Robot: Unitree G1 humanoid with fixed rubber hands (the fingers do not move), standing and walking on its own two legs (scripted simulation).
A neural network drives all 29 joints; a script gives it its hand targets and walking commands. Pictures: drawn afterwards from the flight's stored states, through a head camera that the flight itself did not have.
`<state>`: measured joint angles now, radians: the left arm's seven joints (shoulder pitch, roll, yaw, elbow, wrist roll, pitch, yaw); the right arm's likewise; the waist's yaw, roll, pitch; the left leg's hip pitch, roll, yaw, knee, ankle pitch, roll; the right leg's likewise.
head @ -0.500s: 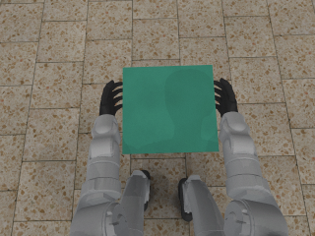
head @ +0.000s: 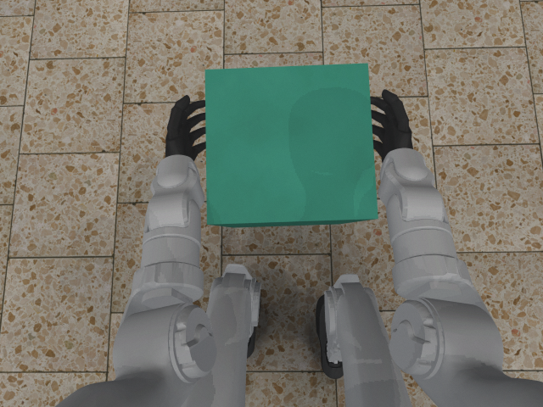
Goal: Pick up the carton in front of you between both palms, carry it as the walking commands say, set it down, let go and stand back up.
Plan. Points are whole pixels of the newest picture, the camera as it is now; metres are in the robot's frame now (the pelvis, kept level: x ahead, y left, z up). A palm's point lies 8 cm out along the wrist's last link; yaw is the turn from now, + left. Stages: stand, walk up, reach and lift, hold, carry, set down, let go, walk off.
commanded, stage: set down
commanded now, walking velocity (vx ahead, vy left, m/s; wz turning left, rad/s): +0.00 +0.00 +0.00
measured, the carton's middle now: (286, 163) +0.46 +0.03 -0.17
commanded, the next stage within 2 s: none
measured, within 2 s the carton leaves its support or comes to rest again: rests again in 1.50 s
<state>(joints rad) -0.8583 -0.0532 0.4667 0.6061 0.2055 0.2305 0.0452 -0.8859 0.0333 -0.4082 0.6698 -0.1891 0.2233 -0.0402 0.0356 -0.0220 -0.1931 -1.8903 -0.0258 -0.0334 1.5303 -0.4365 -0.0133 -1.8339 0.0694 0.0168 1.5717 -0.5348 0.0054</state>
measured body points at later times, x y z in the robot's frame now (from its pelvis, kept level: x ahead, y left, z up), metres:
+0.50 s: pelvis -0.03 +0.00 -0.12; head +0.31 +0.02 +0.17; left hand +0.49 +0.19 -0.26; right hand +0.52 -0.11 -0.26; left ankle +0.10 +0.12 -0.52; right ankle +0.06 -0.11 -0.52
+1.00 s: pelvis -0.02 +0.00 -0.18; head +0.33 +0.00 +0.10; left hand +0.51 +0.20 -0.33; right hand +0.53 -0.11 -0.34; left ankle +0.10 +0.12 -0.52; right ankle +0.06 -0.11 -0.52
